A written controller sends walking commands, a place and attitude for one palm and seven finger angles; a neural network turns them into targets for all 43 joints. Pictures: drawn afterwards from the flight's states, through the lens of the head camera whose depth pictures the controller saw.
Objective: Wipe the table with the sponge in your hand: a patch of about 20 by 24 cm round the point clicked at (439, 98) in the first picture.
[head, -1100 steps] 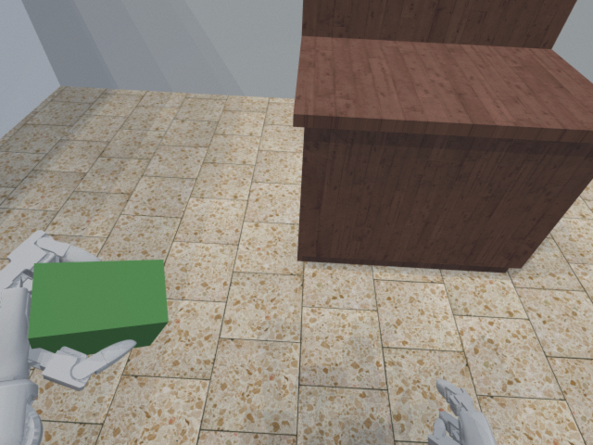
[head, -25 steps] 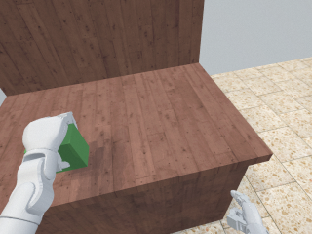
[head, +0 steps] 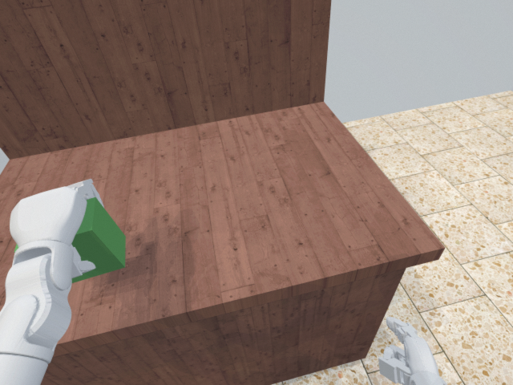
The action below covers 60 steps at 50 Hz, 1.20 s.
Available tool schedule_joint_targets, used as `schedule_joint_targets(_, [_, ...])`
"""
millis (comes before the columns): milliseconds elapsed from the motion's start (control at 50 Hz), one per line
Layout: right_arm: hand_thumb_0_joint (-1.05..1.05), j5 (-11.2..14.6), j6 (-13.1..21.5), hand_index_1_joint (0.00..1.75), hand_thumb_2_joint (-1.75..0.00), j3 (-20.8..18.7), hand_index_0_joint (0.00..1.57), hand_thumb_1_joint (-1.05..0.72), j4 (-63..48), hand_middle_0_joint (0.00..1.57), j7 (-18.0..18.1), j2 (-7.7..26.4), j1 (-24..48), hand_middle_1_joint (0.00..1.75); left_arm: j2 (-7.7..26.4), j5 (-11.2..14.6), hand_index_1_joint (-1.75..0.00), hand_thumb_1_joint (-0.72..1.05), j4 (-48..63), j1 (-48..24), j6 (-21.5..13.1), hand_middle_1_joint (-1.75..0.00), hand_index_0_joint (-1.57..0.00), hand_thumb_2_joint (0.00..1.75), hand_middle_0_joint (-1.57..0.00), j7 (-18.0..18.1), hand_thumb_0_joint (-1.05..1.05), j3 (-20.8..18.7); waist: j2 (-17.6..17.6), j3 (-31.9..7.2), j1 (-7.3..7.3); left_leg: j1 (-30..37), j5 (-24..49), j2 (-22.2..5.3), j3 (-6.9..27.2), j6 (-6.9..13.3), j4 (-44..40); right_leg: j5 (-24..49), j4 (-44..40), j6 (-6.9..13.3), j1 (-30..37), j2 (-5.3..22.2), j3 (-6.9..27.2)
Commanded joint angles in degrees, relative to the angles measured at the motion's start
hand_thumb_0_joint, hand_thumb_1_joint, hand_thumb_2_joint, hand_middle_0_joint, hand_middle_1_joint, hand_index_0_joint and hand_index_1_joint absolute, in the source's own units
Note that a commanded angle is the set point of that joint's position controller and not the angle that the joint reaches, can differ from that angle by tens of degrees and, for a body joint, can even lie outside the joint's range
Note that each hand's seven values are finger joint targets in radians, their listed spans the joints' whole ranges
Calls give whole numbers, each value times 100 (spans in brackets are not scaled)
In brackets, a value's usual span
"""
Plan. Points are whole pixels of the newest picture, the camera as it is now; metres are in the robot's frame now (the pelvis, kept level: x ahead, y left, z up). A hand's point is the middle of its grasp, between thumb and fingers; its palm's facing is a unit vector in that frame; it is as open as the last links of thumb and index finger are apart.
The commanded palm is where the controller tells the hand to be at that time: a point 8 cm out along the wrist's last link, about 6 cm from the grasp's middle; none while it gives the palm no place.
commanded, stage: move the sponge above the wiping area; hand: left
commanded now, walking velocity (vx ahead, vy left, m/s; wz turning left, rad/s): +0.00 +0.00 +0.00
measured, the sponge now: (83, 248) +0.26 +0.34 +0.09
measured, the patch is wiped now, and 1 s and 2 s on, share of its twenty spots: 0.00 0.00 0.00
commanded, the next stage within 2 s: lower the sponge onto the table in 1.22 s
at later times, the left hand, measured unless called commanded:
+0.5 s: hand (71, 228) +0.26 +0.33 +0.14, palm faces +0.18 -0.04 -0.98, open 10.5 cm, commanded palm +0.22 +0.30 +0.18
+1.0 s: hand (66, 235) +0.25 +0.34 +0.14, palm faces +0.11 -0.05 -0.99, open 10.5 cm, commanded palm +0.21 +0.31 +0.18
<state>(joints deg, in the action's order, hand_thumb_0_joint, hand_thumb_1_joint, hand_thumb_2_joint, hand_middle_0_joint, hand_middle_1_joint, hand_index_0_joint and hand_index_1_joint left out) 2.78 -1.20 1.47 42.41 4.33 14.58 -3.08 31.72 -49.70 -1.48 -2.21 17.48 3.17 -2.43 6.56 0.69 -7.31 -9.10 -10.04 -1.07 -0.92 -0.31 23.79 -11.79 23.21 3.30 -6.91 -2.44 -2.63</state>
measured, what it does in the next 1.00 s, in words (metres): stands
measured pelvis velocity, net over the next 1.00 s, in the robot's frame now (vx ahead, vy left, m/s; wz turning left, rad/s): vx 0.00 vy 0.01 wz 0.00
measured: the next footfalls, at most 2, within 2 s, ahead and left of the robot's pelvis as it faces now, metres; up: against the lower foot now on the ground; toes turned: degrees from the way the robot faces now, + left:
none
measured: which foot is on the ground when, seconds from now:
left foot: down 0.00-1.00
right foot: down 0.00-1.00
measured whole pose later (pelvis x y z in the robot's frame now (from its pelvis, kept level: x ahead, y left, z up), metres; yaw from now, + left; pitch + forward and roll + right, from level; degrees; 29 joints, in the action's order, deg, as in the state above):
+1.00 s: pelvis +0.00 +0.01 +0.00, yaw +0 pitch -4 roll +0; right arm 3.4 -3.3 2.7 40.9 2.7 15.2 -1.2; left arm 31.6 -48.5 0.9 -1.0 25.6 -2.0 -2.3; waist 7.8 -0.5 -6.1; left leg -8.9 -9.5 -0.4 -1.0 0.3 22.7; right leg -11.5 22.6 2.7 -6.8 -1.9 -2.4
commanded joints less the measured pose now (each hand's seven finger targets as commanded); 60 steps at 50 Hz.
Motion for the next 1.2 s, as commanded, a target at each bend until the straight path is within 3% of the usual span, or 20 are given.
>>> schedule_joint_targets(0, [0,128,258,30,-90,-113,20,-90,-1170,20,40,695,1383,30,679,172,-160,10,449,-870,619,-160,-120,130,-120,-538,0,84,-525,-686,146,51,267,320,281,246,-272,115,-579,-4,-91,221,655])
schedule_joint_targets(40, [0,141,269,30,-90,-90,20,-90,-1230,20,28,698,1311,30,542,140,-160,10,651,-946,520,-160,-120,130,-120,-866,0,395,-657,-749,255,105,145,297,331,299,-244,95,-549,-46,-170,216,551])
schedule_joint_targets(120, [0,20,389,30,-90,-74,20,-90,-1327,20,45,617,1121,30,1160,-107,-160,10,1349,-1128,-242,-160,-120,130,-120,-1086,0,-132,-851,-1113,199,366,328,293,356,392,-101,135,-464,-60,-133,198,485])
schedule_joint_targets(180, [0,-93,527,30,-90,-120,20,-90,-1381,20,148,556,1039,30,1969,-260,-160,10,2441,-1764,-998,-160,-120,130,-120,-617,0,-948,-153,-1340,-11,723,494,301,468,375,-171,149,-481,63,-91,67,637])
schedule_joint_targets(220, [0,-151,607,30,-90,-160,20,-90,-1231,20,174,454,877,30,1797,-418,-160,10,2277,-1485,-1187,-160,-120,130,-120,-114,0,-1150,141,-1232,-113,718,768,299,451,303,-233,225,-443,142,-132,8,500])
schedule_joint_targets(280, [0,-101,516,30,-90,-237,20,-90,-1105,20,67,553,918,30,1844,-450,-160,10,2037,-1856,-827,-160,-120,130,-120,424,0,-1333,662,-1131,-131,577,759,274,528,168,-362,232,-467,295,-67,-60,792])
schedule_joint_targets(340, [0,-18,361,30,-90,-253,20,-90,-1039,20,1,599,1038,30,1393,-132,-160,10,1401,-1634,-235,-160,-120,130,-120,524,0,-998,78,-1146,-110,461,783,242,381,130,-382,292,-553,217,65,39,648])
schedule_joint_targets(480, [0,146,145,30,-90,-75,20,-90,-1235,20,-83,665,1474,30,437,128,-160,10,872,-588,801,-160,-120,130,-120,-546,0,188,-517,-696,112,136,378,247,363,206,-429,281,-542,56,-74,114,551])
schedule_joint_targets(520, [0,148,176,30,-90,-51,20,-90,-1329,20,-109,639,1405,30,249,109,-160,10,1173,-635,712,-160,-120,130,-120,-825,0,518,-689,-813,179,189,332,234,389,284,-340,285,-491,0,-93,150,426])
schedule_joint_targets(600, [0,2,363,30,-90,-17,20,-90,-1472,20,-30,535,1323,30,968,-327,-160,10,2363,-1461,-30,-160,-120,130,-120,-913,0,142,-436,-1420,131,548,497,263,455,383,-240,260,-361,10,42,118,372])
schedule_joint_targets(680, [0,-159,471,30,-90,-114,20,-90,-1243,20,121,587,1025,30,2108,-551,-160,10,2618,-1693,-771,-160,-120,130,-120,-226,0,-1186,70,-1275,-114,691,603,255,557,351,-341,261,-485,163,105,-59,688])
schedule_joint_targets(700, [0,-150,498,30,-90,-77,20,-90,-1203,20,130,419,995,30,1641,-596,-160,10,2413,-1914,-795,-160,-120,130,-120,-24,0,-927,105,-1232,-64,654,763,291,484,299,-350,281,-475,191,76,-41,540])
schedule_joint_targets(780, [0,-31,364,30,-90,-180,20,-90,-1016,20,15,565,1142,30,1709,-458,-160,10,1823,-2042,-308,-160,-120,130,-120,467,0,-1064,695,-1101,-108,666,799,313,455,144,-393,245,-643,337,43,-45,964])
schedule_joint_targets(880, [0,30,181,30,-90,-148,20,-90,-1023,20,-104,690,1488,30,1267,-36,-160,10,858,-676,666,-160,-120,130,-120,-3,0,-776,-274,-1000,-148,297,1017,327,366,159,-366,816,-502,148,343,122,804])
schedule_joint_targets(900, [0,60,119,30,-90,-110,20,-90,-1131,20,-130,685,1507,30,847,64,-160,10,843,-518,803,-160,-120,130,-120,-271,0,-333,-521,-937,-68,148,950,312,330,180,-342,893,-463,81,344,163,651])
schedule_joint_targets(960, [0,128,59,30,-90,-75,20,-90,-1264,20,-128,700,1462,30,624,256,-160,10,988,-137,854,-160,-120,130,-120,-863,0,83,-758,-720,115,67,575,288,322,286,-214,705,-480,-46,78,203,576])
schedule_joint_targets(1000, [0,153,122,30,-90,-9,20,-90,-1379,20,-96,655,1421,30,552,149,-160,10,1155,-374,672,-160,-120,130,-120,-1120,0,287,-882,-665,230,101,330,268,353,332,-165,326,-507,-63,-158,186,527])
schedule_joint_targets(1060, [0,35,287,30,-90,-47,20,-90,-1375,20,37,652,1204,30,1155,-110,-160,10,1601,-1175,-73,-160,-120,130,-120,-1128,0,-52,-771,-796,243,385,166,288,392,415,-115,-101,-601,-82,-316,198,491])
schedule_joint_targets(1100, [0,-56,489,30,-90,-26,20,-90,-1499,20,183,485,1162,30,1652,-306,-160,10,2489,-1968,-724,-160,-120,130,-120,-843,0,-500,-351,-1397,74,804,420,352,385,442,-45,-63,-577,2,-128,162,520])
schedule_joint_targets(1180, [0,-136,670,30,-90,-193,20,-90,-1121,20,281,569,832,30,2221,-491,-160,10,2369,-1993,-1293,-160,-120,130,-120,55,0,-1432,600,-1245,-69,871,559,351,482,285,-220,49,-648,241,-161,-31,870])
